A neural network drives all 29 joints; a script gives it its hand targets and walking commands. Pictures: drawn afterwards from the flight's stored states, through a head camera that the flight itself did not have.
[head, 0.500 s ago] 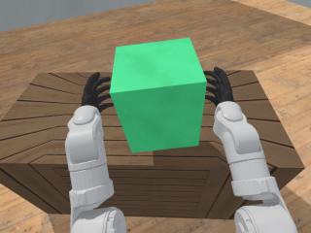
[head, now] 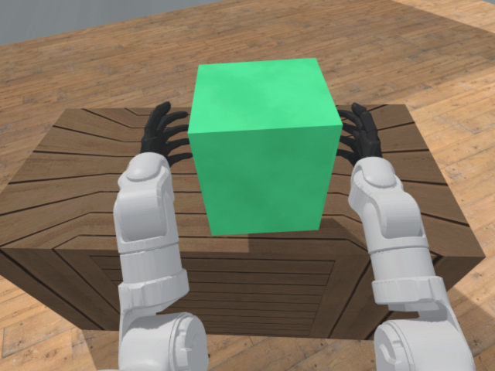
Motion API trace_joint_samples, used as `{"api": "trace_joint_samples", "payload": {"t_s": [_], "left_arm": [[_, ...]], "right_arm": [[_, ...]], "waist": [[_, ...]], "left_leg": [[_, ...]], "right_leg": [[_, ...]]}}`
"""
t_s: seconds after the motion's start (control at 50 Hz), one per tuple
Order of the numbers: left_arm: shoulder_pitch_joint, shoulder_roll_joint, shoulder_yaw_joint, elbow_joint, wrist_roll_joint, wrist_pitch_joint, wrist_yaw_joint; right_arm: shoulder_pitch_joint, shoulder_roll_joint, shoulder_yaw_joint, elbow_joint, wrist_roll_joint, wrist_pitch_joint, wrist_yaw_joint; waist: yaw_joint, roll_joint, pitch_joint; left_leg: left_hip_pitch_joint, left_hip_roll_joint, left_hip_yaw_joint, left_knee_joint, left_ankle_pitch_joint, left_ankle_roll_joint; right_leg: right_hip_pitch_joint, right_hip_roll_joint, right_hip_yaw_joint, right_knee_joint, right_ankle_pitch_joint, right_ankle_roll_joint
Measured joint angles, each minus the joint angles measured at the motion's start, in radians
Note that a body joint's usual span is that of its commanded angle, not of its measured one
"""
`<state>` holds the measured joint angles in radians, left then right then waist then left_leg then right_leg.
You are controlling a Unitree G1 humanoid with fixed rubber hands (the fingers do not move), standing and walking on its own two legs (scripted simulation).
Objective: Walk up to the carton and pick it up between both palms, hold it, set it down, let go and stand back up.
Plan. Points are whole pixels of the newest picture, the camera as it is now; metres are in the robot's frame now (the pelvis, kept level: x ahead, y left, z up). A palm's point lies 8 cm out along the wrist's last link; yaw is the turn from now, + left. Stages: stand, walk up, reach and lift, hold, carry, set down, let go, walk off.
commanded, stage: hold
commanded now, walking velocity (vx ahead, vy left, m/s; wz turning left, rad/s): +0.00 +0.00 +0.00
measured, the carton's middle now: (261, 150) +0.47 -0.01 +0.10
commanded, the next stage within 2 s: none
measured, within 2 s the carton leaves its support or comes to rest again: neither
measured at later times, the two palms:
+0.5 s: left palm (154, 170) +0.34 +0.14 +0.19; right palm (367, 168) +0.35 -0.16 +0.16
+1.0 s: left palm (153, 154) +0.37 +0.15 +0.19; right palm (356, 148) +0.39 -0.15 +0.17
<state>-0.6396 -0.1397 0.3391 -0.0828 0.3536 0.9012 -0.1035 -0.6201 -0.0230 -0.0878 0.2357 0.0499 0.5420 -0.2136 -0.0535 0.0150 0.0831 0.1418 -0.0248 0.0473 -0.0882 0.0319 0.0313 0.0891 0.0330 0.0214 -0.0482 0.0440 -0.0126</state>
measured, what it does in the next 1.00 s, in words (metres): stands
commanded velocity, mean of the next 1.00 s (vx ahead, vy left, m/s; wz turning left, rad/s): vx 0.00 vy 0.00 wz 0.00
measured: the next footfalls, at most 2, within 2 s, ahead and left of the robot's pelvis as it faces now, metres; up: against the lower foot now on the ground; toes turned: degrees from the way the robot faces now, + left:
none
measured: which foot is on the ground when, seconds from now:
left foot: down 0.00-1.00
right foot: down 0.00-1.00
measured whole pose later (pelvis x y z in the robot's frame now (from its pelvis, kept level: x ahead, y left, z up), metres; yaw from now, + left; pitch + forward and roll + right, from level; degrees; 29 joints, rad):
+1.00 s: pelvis +0.01 +0.00 +0.00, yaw +0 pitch -4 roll +0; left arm -0.60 -0.13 0.35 -0.08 0.34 0.85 -0.10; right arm -0.63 -0.02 -0.05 0.25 0.06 0.52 -0.24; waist -0.05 0.02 0.05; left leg 0.14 -0.02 0.04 -0.09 0.02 0.02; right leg 0.11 0.04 0.01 -0.09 0.05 -0.02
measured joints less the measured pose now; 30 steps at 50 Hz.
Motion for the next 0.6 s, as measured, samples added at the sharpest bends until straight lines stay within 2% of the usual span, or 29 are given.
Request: {"api": "trace_joint_samples", "payload": {"t_s": [0.08, 0.18, 0.3, 0.42, 0.5, 0.6], "left_arm": [[0.007, 0.003, 0.01, 0.01, -0.003, -0.024, 0.01], [0.08, 0.009, -0.008, -0.063, -0.024, -0.022, 0.016], [0.166, 0.014, -0.056, -0.188, -0.044, 0.036, 0.007], [0.206, 0.018, -0.094, -0.276, -0.05, 0.092, -0.006], [0.188, 0.014, -0.09, -0.275, -0.04, 0.111, -0.012], [0.135, 0.014, -0.069, -0.204, -0.028, 0.094, -0.014]], "right_arm": [[-0.014, 0.0, 0.012, 0.016, -0.004, -0.011, 0.001], [0.02, -0.001, 0.062, -0.032, 0.027, -0.011, -0.028], [0.09, -0.011, 0.105, -0.117, 0.078, 0.01, -0.072], [0.139, -0.026, 0.12, -0.195, 0.107, 0.039, -0.094], [0.142, -0.028, 0.113, -0.201, 0.111, 0.05, -0.085], [0.107, -0.018, 0.084, -0.156, 0.087, 0.048, -0.065]], "waist": [[0.006, 0.005, -0.01], [-0.002, 0.005, -0.021], [-0.021, -0.001, -0.003], [-0.034, -0.003, 0.023], [-0.035, -0.007, 0.036], [-0.025, -0.009, 0.037]], "left_leg": [[-0.006, -0.001, -0.001, 0.0, -0.007, -0.001], [0.007, 0.0, -0.008, -0.001, -0.022, -0.006], [0.043, 0.001, -0.02, -0.001, -0.034, -0.011], [0.066, 0.0, -0.018, -0.001, -0.034, -0.009], [0.076, 0.0, -0.012, -0.001, -0.027, -0.007], [0.072, 0.001, -0.005, 0.0, -0.015, -0.006]], "right_leg": [[0.005, -0.001, 0.0, -0.021, 0.006, -0.007], [0.029, 0.0, -0.006, -0.042, 0.001, -0.01], [0.068, 0.0, -0.017, -0.041, -0.018, -0.009], [0.09, -0.001, -0.015, -0.04, -0.016, -0.007], [0.098, 0.0, -0.01, -0.04, -0.008, -0.006], [0.089, 0.001, -0.004, -0.035, 0.003, -0.004]]}}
